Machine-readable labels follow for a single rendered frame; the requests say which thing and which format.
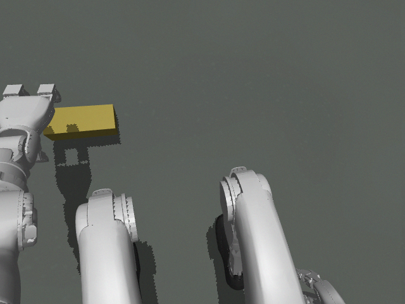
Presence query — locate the left robot arm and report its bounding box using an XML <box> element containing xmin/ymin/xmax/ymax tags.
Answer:
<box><xmin>0</xmin><ymin>125</ymin><xmax>41</xmax><ymax>304</ymax></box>

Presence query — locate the left robot hand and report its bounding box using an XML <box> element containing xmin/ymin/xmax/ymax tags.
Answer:
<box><xmin>0</xmin><ymin>84</ymin><xmax>61</xmax><ymax>163</ymax></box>

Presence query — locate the carton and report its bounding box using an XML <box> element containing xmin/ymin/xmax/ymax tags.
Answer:
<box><xmin>43</xmin><ymin>104</ymin><xmax>118</xmax><ymax>141</ymax></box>

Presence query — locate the right robot foot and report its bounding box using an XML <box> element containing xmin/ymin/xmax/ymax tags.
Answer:
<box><xmin>215</xmin><ymin>214</ymin><xmax>244</xmax><ymax>290</ymax></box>

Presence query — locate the right robot hand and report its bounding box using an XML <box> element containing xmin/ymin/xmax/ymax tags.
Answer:
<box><xmin>296</xmin><ymin>269</ymin><xmax>345</xmax><ymax>304</ymax></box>

